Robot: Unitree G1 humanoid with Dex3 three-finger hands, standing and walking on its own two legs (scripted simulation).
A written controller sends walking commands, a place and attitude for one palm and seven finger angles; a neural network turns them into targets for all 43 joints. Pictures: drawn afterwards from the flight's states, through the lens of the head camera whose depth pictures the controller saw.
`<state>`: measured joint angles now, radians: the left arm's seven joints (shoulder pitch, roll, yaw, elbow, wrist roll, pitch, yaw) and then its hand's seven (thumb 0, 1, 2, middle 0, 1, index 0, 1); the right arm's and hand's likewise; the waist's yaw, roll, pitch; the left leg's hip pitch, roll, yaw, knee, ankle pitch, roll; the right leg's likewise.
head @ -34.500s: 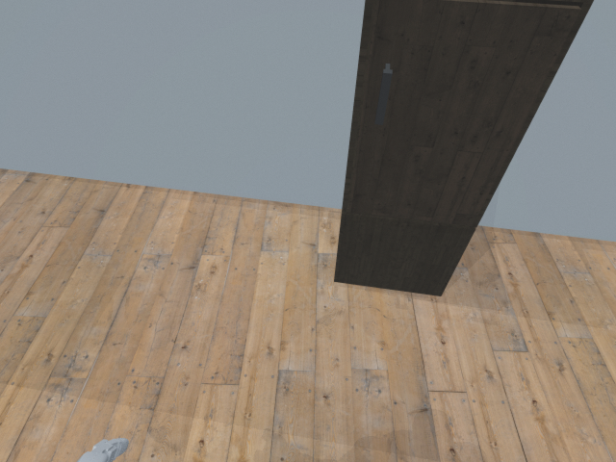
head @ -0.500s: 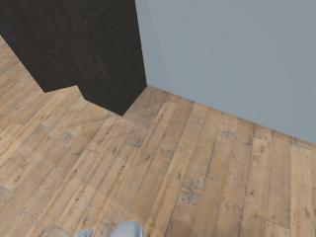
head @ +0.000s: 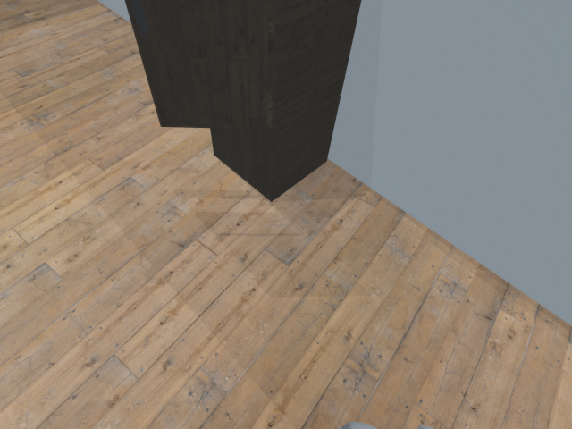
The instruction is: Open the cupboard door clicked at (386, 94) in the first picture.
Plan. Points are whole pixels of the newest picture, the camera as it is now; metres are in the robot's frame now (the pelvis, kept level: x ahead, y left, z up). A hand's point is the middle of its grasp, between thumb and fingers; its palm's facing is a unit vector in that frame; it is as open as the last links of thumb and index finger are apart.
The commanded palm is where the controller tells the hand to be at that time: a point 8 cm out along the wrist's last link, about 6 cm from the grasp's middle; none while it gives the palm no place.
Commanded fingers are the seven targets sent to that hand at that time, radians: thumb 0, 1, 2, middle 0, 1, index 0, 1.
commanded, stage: take the last steps up to it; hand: left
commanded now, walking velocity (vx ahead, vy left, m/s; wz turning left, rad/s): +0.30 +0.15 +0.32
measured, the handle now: (139, 7) +1.03 +0.47 +0.05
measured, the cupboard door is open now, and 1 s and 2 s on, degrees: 46 46 46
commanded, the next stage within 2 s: come to a stop and stand still in 1.42 s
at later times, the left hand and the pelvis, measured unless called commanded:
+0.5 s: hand out of the picture +0.00 +0.18 -0.17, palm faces +0.23 -0.95 -0.20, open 7.4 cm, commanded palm none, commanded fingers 0.00 0.90 0.90 -0.20 -0.30 -0.20 -0.30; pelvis +0.08 +0.03 +0.00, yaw +10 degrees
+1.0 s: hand (119, 298) +0.33 +0.33 -0.15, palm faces +0.13 -0.97 -0.19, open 7.4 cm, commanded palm none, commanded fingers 0.00 0.90 0.90 -0.20 -0.30 -0.20 -0.30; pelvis +0.24 +0.14 +0.00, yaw +7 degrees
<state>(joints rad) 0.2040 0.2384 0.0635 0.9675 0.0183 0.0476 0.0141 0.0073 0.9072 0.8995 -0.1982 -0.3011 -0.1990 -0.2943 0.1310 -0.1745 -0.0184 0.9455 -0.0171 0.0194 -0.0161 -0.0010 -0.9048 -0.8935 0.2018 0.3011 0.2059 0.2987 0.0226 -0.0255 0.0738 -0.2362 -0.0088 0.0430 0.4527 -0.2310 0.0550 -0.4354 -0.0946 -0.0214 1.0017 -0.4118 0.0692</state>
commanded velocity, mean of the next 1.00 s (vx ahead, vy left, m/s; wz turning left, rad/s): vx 0.30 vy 0.08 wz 0.05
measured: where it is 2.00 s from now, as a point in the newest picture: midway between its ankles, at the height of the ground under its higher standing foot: (241, 336)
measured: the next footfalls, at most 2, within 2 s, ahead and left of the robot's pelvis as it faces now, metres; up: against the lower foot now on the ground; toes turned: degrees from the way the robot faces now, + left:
right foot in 0.16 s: +0.03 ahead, -0.14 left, +0.00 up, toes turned -3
left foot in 0.60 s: +0.23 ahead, +0.21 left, +0.00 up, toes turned +18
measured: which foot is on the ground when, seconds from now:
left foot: down 0.00-0.16, up 0.18-0.58, down 0.60-1.00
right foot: up 0.00-0.14, down 0.16-0.60, up 0.62-1.00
